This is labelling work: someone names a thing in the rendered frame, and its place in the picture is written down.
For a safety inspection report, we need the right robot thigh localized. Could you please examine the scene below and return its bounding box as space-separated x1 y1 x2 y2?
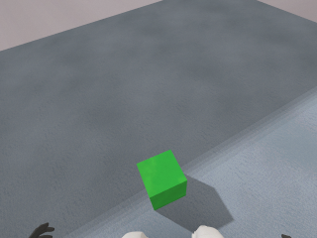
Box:
191 226 224 238

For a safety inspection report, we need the robot left hand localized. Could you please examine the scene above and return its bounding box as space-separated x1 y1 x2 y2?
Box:
29 222 54 238

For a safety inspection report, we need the carton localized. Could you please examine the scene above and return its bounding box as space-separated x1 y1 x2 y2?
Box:
137 150 187 210

